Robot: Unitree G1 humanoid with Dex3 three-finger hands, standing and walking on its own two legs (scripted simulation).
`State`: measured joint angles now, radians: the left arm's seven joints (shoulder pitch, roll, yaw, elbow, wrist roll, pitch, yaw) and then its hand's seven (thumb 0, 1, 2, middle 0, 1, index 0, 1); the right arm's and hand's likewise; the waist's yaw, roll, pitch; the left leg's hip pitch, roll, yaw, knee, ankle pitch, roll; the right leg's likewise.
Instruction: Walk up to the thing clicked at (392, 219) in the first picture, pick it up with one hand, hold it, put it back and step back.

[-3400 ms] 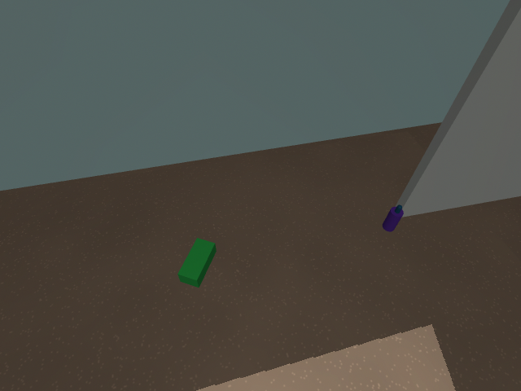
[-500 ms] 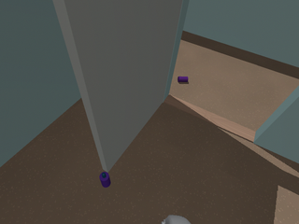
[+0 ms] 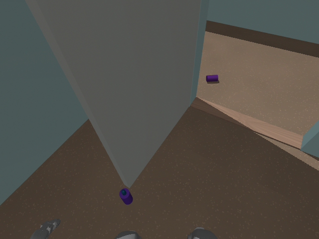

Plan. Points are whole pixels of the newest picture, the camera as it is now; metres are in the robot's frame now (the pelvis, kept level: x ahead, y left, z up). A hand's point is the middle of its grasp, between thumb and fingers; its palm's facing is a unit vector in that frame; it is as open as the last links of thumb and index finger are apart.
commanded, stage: walk up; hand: left
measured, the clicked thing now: (125, 195) +0.42 +0.24 -0.67
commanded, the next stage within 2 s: stand in 1.54 s
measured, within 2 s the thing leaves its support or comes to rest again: neither
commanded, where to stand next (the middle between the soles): +0.08 +0.03 m, yaw +0 degrees
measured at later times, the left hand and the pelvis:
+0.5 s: hand out of the picture +0.06 +0.29 -0.14, palm faces +0.01 -0.93 -0.36, open 7.4 cm; pelvis +0.01 +0.03 +0.02, yaw +0 degrees
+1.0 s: hand out of the picture +0.13 +0.28 -0.12, palm faces -0.03 -0.94 -0.34, open 7.4 cm; pelvis +0.03 +0.03 +0.03, yaw +0 degrees
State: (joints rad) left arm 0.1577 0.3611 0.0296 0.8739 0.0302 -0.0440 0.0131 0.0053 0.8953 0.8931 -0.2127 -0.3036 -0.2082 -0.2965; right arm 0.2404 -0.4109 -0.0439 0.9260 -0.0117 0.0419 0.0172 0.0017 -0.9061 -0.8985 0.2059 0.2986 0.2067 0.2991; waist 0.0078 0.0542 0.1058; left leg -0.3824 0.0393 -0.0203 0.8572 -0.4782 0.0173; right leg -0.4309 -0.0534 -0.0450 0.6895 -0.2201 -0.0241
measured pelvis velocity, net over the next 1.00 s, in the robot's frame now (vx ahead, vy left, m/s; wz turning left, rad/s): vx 0.03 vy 0.03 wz -0.01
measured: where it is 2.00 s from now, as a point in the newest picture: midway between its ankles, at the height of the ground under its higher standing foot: outside the picture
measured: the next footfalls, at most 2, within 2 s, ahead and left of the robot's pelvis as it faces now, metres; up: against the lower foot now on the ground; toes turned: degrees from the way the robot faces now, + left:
left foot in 0.06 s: +0.05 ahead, +0.16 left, +0.00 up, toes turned +2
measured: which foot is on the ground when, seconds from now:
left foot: up 0.00-0.04, down 0.06-1.00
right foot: down 0.00-1.00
